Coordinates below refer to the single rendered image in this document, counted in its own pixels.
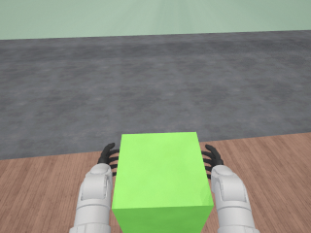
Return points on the robot left hand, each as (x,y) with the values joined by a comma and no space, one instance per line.
(106,159)

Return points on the robot right forearm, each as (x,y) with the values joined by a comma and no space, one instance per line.
(232,202)

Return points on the robot right hand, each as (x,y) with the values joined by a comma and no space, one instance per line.
(214,161)

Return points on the robot left forearm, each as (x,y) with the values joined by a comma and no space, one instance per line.
(94,201)

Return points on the carton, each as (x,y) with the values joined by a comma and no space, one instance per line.
(161,184)

